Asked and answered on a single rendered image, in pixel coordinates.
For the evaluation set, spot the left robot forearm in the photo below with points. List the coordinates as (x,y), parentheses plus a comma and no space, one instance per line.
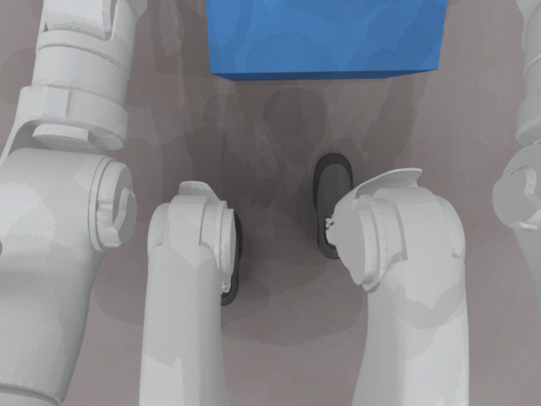
(76,101)

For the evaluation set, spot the left robot upper arm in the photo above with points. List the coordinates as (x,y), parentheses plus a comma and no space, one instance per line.
(60,212)

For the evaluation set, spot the right robot foot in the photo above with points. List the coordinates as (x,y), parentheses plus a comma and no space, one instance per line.
(332,181)

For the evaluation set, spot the right robot forearm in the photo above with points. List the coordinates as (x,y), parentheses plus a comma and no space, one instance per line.
(528,115)

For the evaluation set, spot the carton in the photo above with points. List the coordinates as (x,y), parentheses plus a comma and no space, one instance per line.
(323,39)

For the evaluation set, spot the right robot upper arm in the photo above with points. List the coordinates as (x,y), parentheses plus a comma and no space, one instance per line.
(517,203)

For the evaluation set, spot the robot foot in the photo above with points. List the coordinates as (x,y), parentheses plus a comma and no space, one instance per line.
(332,181)
(227,298)

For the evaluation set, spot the left robot foot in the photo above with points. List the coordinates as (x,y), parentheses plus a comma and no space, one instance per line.
(227,298)

